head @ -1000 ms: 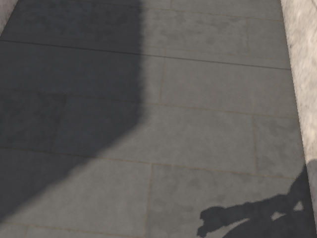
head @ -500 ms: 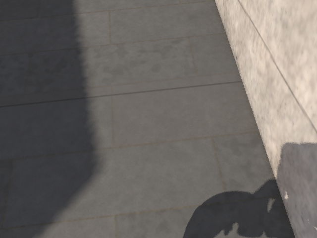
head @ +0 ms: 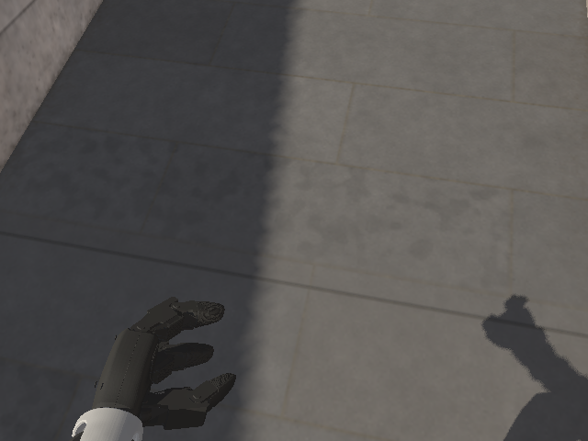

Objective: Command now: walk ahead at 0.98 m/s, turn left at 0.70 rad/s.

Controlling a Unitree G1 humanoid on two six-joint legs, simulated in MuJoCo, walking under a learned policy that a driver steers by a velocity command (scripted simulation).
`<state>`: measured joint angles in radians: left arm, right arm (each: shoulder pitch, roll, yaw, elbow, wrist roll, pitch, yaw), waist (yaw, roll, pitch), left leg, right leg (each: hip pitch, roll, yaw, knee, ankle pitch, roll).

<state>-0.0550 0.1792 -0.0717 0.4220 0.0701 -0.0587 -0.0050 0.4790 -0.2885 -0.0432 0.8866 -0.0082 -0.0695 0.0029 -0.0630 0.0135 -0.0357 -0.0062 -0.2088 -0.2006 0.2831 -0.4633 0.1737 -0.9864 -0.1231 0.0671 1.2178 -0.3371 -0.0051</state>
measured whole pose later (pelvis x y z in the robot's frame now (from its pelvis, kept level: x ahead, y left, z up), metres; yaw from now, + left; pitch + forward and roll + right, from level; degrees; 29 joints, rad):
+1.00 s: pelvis +0.94 +0.03 +0.10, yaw -12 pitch +1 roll -1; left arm 0.16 0.26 0.03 0.65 0.00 0.00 -0.03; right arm 0.38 -0.21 -0.02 0.82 -0.04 -0.07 -0.01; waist 0.04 -0.03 -0.01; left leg -0.14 0.03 0.08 1.33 -0.31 -0.02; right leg -0.61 0.17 -0.17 0.94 -0.59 -0.26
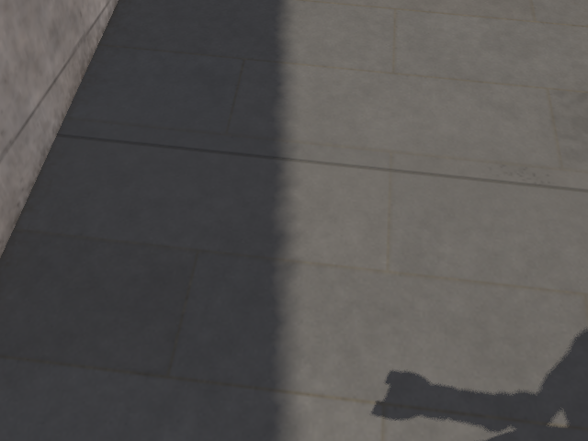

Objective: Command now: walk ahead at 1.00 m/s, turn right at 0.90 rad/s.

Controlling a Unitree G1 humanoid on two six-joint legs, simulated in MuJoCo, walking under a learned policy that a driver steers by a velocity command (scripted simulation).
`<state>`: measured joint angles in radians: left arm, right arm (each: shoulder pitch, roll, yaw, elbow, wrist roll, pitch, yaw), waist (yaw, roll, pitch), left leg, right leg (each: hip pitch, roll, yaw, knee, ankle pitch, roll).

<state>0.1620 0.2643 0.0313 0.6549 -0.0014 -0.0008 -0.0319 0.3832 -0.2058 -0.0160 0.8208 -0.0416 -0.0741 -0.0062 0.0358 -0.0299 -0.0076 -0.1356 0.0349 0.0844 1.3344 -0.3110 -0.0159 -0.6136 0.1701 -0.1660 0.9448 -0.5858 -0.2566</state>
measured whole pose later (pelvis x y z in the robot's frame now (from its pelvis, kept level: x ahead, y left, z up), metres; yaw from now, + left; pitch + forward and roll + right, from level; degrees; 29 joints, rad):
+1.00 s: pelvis +0.86 -0.20 +0.18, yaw -17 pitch +2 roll -1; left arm 0.53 0.26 0.05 0.91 0.04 -0.10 -0.01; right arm 0.10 -0.25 -0.04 0.64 -0.02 -0.01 0.03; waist 0.03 0.04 -0.04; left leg -1.00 0.05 -0.01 1.53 -0.22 0.11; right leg 0.01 0.02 -0.21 0.30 -0.50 0.03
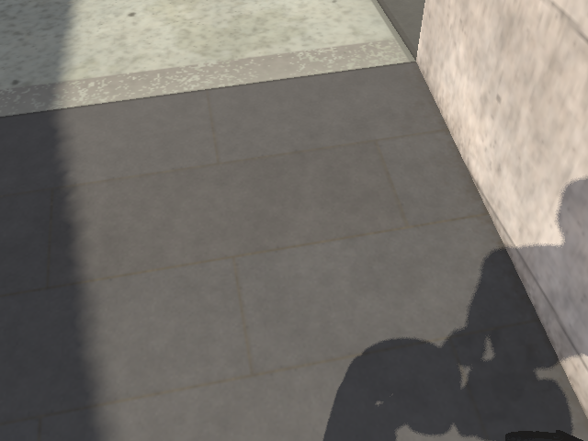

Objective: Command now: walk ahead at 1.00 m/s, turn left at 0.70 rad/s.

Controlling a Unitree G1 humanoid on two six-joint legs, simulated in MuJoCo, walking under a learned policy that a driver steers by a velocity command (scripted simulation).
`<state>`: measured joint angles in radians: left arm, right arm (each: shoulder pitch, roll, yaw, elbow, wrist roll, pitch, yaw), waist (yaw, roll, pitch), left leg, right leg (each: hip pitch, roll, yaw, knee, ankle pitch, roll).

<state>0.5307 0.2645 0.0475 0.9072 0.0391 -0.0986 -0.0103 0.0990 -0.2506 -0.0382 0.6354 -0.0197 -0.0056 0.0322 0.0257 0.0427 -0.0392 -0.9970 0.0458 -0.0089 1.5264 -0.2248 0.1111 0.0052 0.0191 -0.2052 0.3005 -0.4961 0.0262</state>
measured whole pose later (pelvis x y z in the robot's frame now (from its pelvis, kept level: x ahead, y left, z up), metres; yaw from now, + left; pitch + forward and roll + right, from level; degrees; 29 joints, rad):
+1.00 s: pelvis +0.84 +0.28 +0.13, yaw +31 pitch +3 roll +0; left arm 0.50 0.23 0.04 0.86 0.01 -0.07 -0.02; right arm 0.08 -0.22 0.02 0.56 -0.05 -0.07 0.02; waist 0.09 0.00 -0.03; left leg -0.52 0.02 0.05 0.76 -0.45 -0.03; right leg -0.24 -0.03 0.07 1.12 -0.43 -0.09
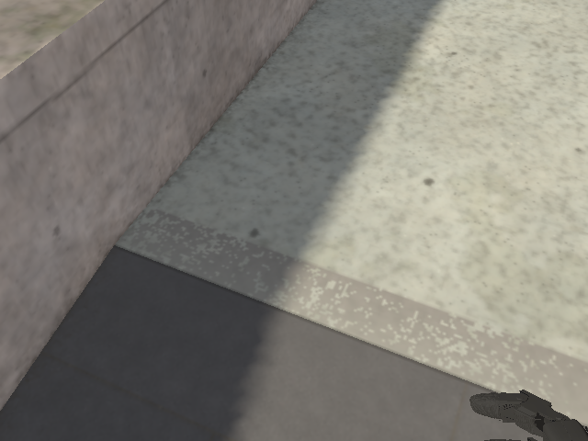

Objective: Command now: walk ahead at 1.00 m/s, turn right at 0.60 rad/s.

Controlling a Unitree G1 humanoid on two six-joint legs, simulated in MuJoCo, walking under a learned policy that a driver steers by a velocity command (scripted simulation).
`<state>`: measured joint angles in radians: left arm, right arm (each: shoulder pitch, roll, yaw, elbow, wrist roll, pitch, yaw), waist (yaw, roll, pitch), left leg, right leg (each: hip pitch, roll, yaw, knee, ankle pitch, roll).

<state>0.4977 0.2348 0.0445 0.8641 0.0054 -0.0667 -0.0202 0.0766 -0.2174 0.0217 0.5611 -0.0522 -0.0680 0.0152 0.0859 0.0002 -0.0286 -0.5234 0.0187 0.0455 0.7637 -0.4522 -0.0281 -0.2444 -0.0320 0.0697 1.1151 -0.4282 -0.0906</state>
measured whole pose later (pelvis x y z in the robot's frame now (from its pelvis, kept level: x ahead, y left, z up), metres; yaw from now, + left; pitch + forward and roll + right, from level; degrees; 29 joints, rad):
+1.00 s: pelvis +0.90 -0.26 +0.13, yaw -32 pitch +2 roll +2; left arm 0.01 0.25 -0.02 0.54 0.05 -0.07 -0.05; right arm 0.61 -0.26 -0.06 0.88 -0.02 -0.07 0.01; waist -0.09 -0.04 -0.03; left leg -0.09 -0.11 -0.02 0.34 -0.29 0.08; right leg -0.72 -0.05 0.04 1.05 -0.20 -0.03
